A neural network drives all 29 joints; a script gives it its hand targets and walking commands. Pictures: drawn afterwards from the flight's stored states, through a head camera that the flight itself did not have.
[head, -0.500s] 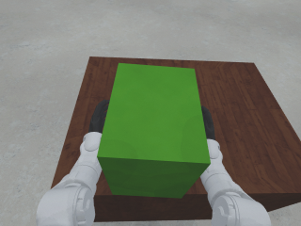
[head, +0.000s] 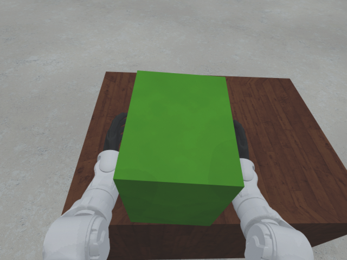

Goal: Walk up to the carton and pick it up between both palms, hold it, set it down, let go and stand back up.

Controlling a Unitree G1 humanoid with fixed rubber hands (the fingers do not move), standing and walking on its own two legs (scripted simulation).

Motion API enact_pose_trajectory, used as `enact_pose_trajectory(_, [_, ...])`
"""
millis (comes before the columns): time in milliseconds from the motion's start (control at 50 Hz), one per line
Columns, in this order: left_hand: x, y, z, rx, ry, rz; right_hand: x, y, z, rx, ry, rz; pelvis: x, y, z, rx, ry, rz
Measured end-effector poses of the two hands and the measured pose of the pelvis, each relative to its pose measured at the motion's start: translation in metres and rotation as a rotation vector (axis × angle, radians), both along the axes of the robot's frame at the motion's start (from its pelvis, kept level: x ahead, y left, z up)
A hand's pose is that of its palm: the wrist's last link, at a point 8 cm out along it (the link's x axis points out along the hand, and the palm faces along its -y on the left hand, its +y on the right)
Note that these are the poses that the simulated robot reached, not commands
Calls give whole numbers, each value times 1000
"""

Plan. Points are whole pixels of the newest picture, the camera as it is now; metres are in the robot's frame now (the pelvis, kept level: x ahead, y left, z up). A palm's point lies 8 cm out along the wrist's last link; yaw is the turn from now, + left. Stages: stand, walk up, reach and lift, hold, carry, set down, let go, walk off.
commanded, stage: reach and lift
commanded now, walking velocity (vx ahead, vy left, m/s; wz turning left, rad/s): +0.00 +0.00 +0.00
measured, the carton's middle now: (175, 152) +0.40 +0.00 +0.01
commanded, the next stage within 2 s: none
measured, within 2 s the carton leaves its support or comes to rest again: neither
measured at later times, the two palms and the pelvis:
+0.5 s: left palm (99, 126) +0.39 +0.17 +0.13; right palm (242, 126) +0.40 -0.14 +0.13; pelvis +0.01 +0.00 +0.01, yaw +1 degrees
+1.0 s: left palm (89, 112) +0.37 +0.18 +0.18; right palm (247, 108) +0.40 -0.13 +0.18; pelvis +0.00 -0.01 +0.01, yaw +2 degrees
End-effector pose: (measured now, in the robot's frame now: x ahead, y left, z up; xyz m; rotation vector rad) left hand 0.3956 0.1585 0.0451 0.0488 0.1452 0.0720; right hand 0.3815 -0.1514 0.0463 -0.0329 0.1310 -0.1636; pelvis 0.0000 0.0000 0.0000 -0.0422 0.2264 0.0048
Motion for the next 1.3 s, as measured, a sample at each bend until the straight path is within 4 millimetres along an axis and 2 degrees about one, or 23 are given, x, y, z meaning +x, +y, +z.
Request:
enact_pose_trajectory(160, [12,-1,23,3,-33,28,20,-1,28,-13,-31,22,10,-2,1,2,8,1])
enact_pose_trajectory(280, [10,5,40,4,-29,51,25,6,49,8,-27,40,12,-1,3,1,-25,6])
enact_pose_trajectory(440, [-3,14,69,1,-12,76,20,15,75,25,-8,59,9,-1,5,-2,-89,17])
enact_pose_trajectory(700, [-21,16,113,-4,12,89,6,17,110,23,11,74,-3,-3,6,0,-177,26])
enact_pose_trajectory(840, [-23,19,128,1,13,102,10,20,129,20,10,94,-3,-5,7,4,-197,28])
enact_pose_trajectory(1000, [-22,20,134,3,38,116,17,20,135,29,34,110,2,-9,7,7,-203,33])
enact_pose_trajectory(1120, [-24,24,151,-3,-6,136,21,25,153,51,-12,126,4,-10,8,7,-211,42])
enact_pose_trajectory(1300, [-34,26,154,-4,22,139,14,27,157,53,14,132,0,-10,8,7,-237,44])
